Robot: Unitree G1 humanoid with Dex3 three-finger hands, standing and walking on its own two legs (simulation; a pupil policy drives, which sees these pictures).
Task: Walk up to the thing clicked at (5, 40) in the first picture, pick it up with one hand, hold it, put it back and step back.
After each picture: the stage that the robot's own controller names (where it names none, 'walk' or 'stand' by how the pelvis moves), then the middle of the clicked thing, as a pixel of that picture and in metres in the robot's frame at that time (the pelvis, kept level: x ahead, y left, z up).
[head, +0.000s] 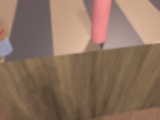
stand; out of the picture +0.53 +0.37 +0.13
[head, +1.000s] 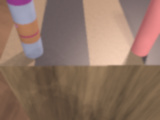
walk; (26, 25) +0.48 +0.21 +0.15
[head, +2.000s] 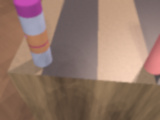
stand; (36, 35) +0.45 +0.19 +0.14
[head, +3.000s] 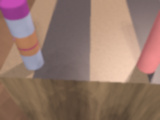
stand; (25, 38) +0.43 +0.22 +0.15
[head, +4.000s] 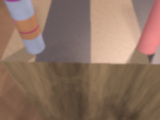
stand; (25, 21) +0.48 +0.23 +0.16
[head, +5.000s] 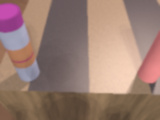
stand; (19, 48) +0.38 +0.22 +0.14
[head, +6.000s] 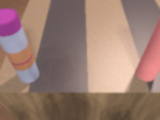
stand; (18, 51) +0.39 +0.22 +0.13
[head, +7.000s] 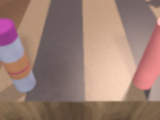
stand; (15, 60) +0.36 +0.23 +0.13
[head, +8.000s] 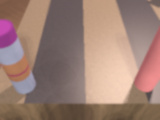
stand; (14, 62) +0.35 +0.23 +0.13
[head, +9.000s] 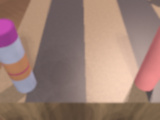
stand; (15, 61) +0.35 +0.23 +0.13
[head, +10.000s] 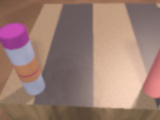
rise first; (25, 64) +0.35 +0.22 +0.13
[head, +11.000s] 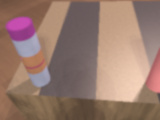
go down; (32, 56) +0.38 +0.22 +0.13
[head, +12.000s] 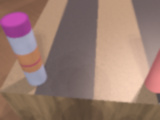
go down; (27, 54) +0.38 +0.22 +0.14
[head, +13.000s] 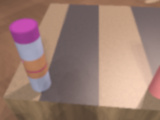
go down; (34, 60) +0.37 +0.20 +0.14
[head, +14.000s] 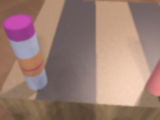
close in; (29, 57) +0.37 +0.20 +0.14
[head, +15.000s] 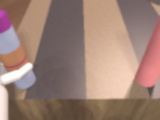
close; (11, 54) +0.38 +0.24 +0.15
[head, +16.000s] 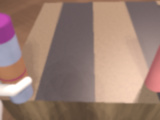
lift; (9, 65) +0.29 +0.22 +0.20
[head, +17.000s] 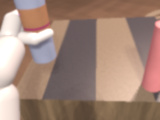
lift; (34, 17) +0.35 +0.15 +0.34
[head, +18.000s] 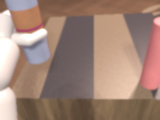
hold; (26, 17) +0.35 +0.17 +0.33
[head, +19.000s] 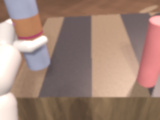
hold; (27, 25) +0.35 +0.17 +0.31
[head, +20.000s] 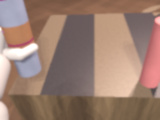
crouch; (17, 33) +0.34 +0.20 +0.29
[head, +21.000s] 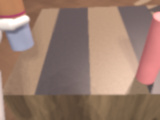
lower; (10, 5) +0.42 +0.22 +0.32
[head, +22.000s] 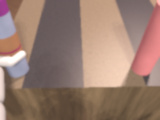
lower; (6, 41) +0.42 +0.25 +0.17
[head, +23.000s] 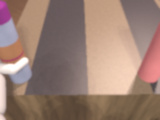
lower; (9, 47) +0.39 +0.24 +0.17
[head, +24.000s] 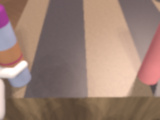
lower; (7, 51) +0.37 +0.24 +0.17
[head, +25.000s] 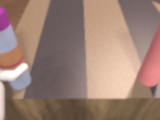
lower; (8, 53) +0.37 +0.24 +0.17
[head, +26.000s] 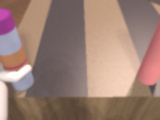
loosen; (12, 55) +0.36 +0.23 +0.17
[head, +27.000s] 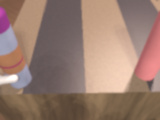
withdraw; (8, 54) +0.36 +0.23 +0.17
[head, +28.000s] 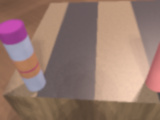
sink last; (25, 60) +0.36 +0.23 +0.15
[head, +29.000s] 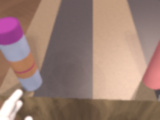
stand; (21, 59) +0.36 +0.23 +0.14
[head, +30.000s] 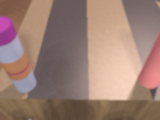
stand; (14, 60) +0.35 +0.23 +0.14
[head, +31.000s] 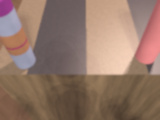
walk; (12, 35) +0.42 +0.24 +0.15
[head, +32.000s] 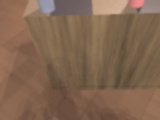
walk; out of the picture +0.73 +0.24 +0.15
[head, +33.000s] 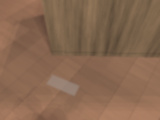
walk; out of the picture +1.12 +0.21 +0.15
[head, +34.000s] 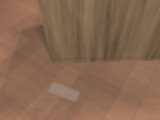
stand; out of the picture +1.12 +0.26 +0.15
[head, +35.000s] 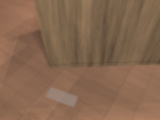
stand; out of the picture +1.11 +0.26 +0.13
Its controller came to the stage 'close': yes
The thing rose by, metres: 0.19
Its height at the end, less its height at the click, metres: +0.00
